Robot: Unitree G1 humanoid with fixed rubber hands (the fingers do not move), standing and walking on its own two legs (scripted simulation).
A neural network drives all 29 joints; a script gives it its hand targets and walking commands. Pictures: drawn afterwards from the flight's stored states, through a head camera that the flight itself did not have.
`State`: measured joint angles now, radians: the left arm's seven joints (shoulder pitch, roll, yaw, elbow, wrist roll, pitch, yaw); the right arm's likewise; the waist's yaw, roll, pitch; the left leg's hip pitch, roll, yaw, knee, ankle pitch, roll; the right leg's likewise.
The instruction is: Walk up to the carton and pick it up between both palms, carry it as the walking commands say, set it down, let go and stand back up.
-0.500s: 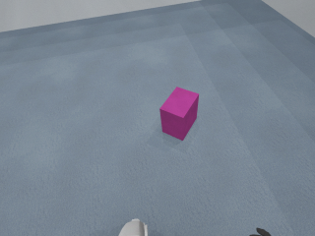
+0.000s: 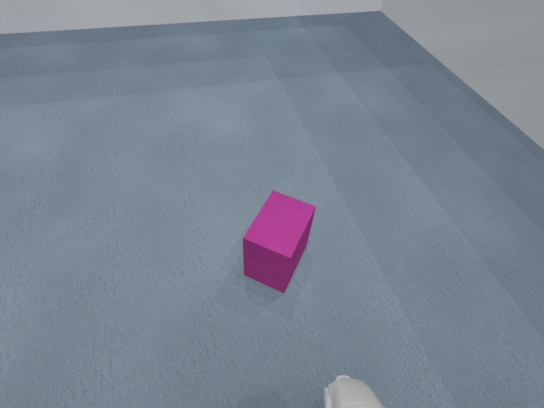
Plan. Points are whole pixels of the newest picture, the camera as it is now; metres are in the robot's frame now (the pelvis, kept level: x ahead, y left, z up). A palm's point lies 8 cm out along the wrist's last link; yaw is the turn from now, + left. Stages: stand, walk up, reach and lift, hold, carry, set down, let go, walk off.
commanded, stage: walk up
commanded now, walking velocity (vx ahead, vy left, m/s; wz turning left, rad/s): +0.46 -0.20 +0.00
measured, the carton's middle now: (278, 242) +0.79 -0.08 -0.65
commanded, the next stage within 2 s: none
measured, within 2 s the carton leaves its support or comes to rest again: neither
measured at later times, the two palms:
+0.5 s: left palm out of the picture +0.16 +0.18 -0.11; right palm (447, 346) +0.23 -0.31 -0.15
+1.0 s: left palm (166, 307) +0.34 +0.20 -0.15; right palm (436, 338) +0.24 -0.28 -0.12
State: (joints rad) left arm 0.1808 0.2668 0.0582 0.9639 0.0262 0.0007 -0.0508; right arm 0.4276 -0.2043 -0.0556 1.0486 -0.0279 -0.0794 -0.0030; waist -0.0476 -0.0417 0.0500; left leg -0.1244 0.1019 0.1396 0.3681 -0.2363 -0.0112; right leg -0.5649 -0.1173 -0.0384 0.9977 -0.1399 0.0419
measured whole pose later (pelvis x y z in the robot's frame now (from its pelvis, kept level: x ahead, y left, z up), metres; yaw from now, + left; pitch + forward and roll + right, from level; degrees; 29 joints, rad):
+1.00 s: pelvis +0.27 -0.04 +0.00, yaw +0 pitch +0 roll -2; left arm 0.18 0.24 0.04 1.01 0.00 0.03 0.00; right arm 0.34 -0.18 -0.02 1.05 -0.03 -0.05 -0.02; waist -0.03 -0.04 0.07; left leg -0.14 0.12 0.12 0.38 -0.22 -0.03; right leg -0.42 -0.05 -0.02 0.76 -0.27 0.06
